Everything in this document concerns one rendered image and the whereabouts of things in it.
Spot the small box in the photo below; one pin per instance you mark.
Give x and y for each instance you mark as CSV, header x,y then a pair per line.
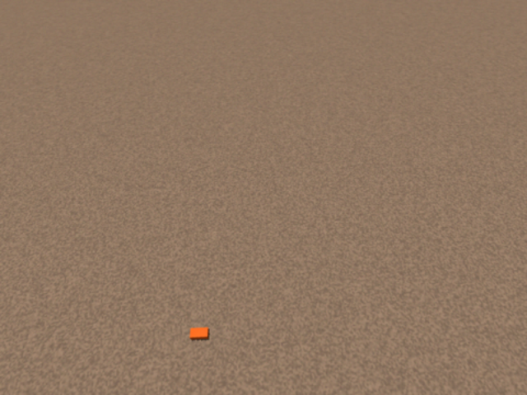
x,y
199,333

